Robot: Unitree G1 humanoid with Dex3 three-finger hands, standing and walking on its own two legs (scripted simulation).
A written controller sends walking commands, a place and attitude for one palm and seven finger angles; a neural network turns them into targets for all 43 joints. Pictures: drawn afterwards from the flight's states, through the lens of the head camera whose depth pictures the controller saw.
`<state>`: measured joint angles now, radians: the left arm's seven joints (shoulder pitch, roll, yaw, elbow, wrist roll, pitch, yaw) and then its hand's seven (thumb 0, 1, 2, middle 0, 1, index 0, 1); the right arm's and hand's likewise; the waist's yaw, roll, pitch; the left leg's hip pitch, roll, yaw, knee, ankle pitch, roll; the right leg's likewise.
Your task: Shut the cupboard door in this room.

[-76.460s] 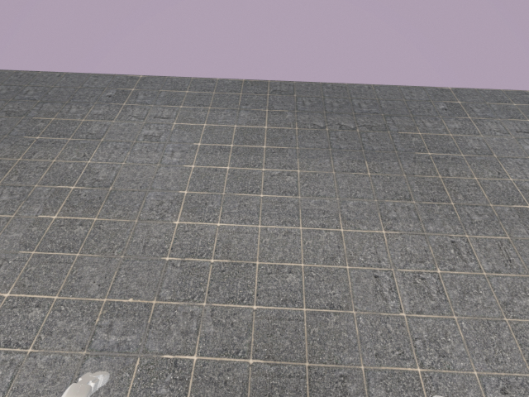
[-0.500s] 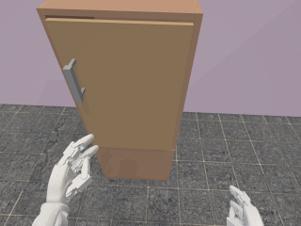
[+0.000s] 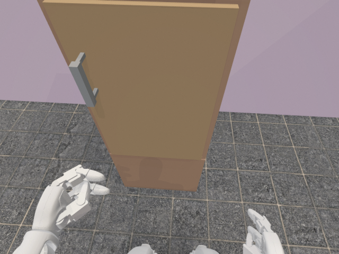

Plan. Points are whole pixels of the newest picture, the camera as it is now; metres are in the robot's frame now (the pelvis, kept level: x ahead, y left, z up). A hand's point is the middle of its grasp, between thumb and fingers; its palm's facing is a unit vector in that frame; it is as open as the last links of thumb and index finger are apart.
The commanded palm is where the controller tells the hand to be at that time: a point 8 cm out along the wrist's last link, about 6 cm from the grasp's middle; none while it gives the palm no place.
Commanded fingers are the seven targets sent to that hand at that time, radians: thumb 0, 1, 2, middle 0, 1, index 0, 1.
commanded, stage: raise the hand and make a fist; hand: left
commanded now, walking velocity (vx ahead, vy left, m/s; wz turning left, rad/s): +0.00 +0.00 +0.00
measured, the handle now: (86, 80) +0.49 +0.24 +0.13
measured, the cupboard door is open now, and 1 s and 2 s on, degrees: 0 0 0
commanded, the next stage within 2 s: bring the fist close to the handle in 1.10 s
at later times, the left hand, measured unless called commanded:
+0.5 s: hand (53, 188) +0.22 +0.22 +0.11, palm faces +0.01 -1.00 -0.05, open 3.1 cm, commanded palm +0.19 +0.28 +0.12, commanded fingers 0.00 0.90 0.90 -1.30 -1.50 -1.30 -1.50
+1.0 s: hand (63, 183) +0.23 +0.20 +0.12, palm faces +0.00 -1.00 -0.06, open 3.1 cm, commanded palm +0.20 +0.26 +0.13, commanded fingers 0.00 0.90 0.90 -1.30 -1.50 -1.30 -1.50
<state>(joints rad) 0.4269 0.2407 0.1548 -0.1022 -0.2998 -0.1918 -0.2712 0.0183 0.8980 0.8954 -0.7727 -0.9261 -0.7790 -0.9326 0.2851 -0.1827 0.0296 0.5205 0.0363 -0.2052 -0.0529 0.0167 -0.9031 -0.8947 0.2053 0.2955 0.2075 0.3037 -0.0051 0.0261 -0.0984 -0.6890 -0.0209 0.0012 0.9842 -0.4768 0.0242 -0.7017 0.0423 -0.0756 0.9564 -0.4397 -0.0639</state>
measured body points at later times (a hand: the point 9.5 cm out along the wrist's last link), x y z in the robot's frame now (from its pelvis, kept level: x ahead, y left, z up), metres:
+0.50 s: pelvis +0.01 +0.04 +0.02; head +0.02 +0.04 +0.47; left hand +0.21 +0.28 +0.12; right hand +0.20 -0.17 -0.04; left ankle +0.01 +0.10 -0.68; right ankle +0.02 -0.08 -0.68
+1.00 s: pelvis +0.01 +0.01 +0.03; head +0.01 +0.01 +0.48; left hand +0.22 +0.26 +0.13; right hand +0.18 -0.22 -0.04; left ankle +0.01 +0.10 -0.68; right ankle +0.02 -0.08 -0.68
